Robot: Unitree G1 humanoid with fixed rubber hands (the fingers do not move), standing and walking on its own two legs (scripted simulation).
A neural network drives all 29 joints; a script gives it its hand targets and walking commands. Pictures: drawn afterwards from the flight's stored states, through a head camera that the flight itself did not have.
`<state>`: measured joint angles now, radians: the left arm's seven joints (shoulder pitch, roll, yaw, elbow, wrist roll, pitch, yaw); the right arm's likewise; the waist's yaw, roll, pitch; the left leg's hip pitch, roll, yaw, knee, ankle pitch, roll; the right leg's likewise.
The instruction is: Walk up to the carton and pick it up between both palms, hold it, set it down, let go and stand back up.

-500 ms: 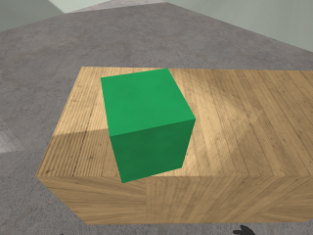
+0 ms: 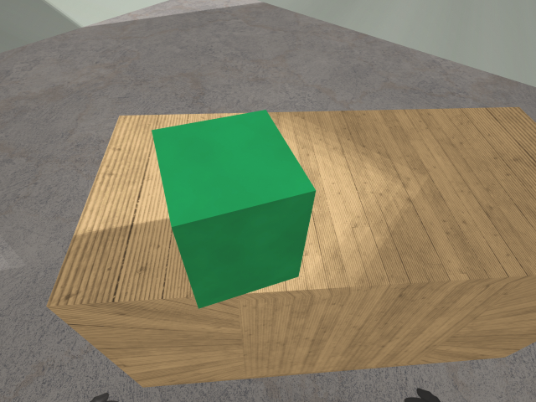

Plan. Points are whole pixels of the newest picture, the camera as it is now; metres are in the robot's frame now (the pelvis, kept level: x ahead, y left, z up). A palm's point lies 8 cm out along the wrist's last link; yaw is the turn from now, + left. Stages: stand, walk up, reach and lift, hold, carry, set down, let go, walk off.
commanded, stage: walk up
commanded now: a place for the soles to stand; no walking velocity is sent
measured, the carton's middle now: (231, 210) +0.44 +0.07 +0.02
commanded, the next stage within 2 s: reach and lift in 0.42 s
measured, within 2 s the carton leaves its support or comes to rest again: neither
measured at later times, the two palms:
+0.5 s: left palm out of the picture +0.12 +0.27 -0.10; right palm out of the picture +0.08 -0.28 -0.12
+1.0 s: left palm (108, 392) +0.16 +0.23 -0.06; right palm (438, 387) +0.17 -0.26 -0.07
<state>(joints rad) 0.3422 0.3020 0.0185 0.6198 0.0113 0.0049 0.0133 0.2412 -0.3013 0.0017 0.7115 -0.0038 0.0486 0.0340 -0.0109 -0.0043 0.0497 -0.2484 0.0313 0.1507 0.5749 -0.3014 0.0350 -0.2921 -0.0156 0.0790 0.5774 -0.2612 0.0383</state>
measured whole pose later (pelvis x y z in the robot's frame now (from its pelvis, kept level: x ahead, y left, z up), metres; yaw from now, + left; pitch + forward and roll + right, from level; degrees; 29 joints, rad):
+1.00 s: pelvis +0.02 -0.04 +0.01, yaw +3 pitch -5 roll +0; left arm 0.17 0.24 0.08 0.50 0.03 0.16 0.04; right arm 0.21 -0.18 -0.04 0.70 -0.01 -0.19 0.04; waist 0.01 -0.03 0.11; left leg -0.08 0.05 0.08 0.39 -0.22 -0.02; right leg -0.11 0.00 -0.01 0.42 -0.22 -0.01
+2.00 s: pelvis +0.02 -0.04 +0.02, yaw +4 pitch -3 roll +0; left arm 0.26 0.11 0.01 0.44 -0.06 -0.32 0.16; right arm 0.20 -0.21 0.10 0.61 0.26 -0.45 0.11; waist 0.07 -0.05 0.02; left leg -0.10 0.06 0.07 0.36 -0.21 -0.03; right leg -0.12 0.01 -0.02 0.39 -0.21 -0.02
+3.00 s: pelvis +0.02 -0.05 +0.02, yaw +3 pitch +0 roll +0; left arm -0.16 0.13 0.17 -0.02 -0.10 0.48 0.11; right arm -0.31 -0.28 0.07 0.32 0.35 0.15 -0.05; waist 0.10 -0.02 0.03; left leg -0.14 0.07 0.07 0.29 -0.15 -0.04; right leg -0.15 0.02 -0.02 0.29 -0.14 -0.03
